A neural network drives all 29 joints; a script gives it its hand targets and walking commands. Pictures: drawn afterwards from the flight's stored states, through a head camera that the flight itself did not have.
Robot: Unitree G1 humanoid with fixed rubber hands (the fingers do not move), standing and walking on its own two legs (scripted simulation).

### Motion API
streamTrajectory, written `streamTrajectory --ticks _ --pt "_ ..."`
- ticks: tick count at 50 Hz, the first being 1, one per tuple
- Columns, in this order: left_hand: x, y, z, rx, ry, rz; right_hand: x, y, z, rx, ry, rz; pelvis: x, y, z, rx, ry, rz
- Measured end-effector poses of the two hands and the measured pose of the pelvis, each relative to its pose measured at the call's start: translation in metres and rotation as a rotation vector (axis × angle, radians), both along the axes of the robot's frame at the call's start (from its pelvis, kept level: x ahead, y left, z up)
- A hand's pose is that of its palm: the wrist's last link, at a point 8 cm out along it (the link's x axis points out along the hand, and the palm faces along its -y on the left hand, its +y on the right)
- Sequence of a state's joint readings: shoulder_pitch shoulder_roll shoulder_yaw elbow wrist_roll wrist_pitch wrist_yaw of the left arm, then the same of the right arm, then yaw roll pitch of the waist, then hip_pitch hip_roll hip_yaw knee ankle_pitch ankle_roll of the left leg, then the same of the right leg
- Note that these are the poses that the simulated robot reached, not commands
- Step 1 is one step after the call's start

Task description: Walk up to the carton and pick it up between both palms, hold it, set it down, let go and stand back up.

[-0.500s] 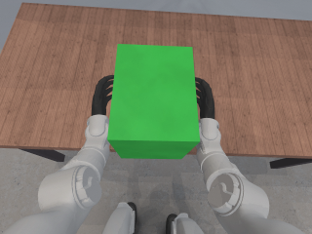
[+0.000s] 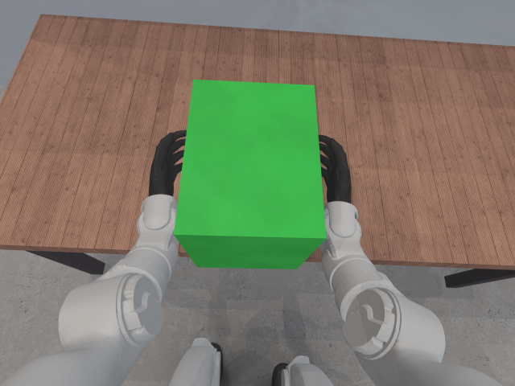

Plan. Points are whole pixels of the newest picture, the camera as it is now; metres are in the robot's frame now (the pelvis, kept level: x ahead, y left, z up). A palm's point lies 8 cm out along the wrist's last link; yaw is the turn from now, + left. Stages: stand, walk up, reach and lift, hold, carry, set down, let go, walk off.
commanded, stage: reach and lift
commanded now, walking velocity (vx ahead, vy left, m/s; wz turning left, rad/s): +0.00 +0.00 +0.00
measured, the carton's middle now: (250, 184) +0.43 +0.04 -0.05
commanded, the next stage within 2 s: none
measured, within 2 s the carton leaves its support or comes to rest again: leaves its support in 1.16 s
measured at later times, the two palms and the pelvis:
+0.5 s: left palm (164, 185) +0.41 +0.17 -0.03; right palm (336, 192) +0.42 -0.10 -0.02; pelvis -0.01 +0.01 -0.01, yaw -1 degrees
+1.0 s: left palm (159, 193) +0.40 +0.18 -0.03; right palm (333, 194) +0.41 -0.10 -0.02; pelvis -0.01 +0.02 -0.03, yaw -2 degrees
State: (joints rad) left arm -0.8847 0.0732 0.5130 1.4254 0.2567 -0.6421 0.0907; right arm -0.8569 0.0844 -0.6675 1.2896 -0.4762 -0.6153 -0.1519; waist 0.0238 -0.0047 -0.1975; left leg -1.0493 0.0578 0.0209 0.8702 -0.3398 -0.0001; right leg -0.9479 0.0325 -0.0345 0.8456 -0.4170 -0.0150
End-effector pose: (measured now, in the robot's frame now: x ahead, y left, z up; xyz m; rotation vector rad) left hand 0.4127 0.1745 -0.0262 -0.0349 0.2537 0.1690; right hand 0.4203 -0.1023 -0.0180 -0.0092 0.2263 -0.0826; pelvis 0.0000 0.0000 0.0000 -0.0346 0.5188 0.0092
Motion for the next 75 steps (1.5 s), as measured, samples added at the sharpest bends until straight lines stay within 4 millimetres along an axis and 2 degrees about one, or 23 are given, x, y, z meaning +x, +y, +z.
streamTrajectory --ticks 33,55,66,70,75 --pt "-0.003 0.0 -0.003 -0.011 -0.021 0.017 -0.002 0.0 -0.005 0.023 -0.04 0.007 -0.009 0.009 -0.021 -0.017 0.023 -0.023" --pt "-0.022 0.009 0.002 0.008 0.008 0.045 -0.011 0.009 0.002 -0.029 0.0 0.049 -0.007 0.017 -0.029 -0.038 -0.035 -0.009" --pt "-0.04 0.02 0.019 0.029 0.066 0.076 -0.015 0.022 0.028 -0.065 0.052 0.099 -0.008 0.018 -0.021 -0.041 -0.105 0.019" --pt "-0.043 0.022 0.037 0.026 0.056 0.081 -0.016 0.025 0.048 -0.069 0.041 0.105 -0.011 0.018 -0.014 -0.037 -0.141 0.032" --pt "-0.042 0.023 0.068 0.028 0.039 0.075 -0.016 0.026 0.083 -0.067 0.025 0.098 -0.015 0.017 -0.003 -0.026 -0.187 0.034"
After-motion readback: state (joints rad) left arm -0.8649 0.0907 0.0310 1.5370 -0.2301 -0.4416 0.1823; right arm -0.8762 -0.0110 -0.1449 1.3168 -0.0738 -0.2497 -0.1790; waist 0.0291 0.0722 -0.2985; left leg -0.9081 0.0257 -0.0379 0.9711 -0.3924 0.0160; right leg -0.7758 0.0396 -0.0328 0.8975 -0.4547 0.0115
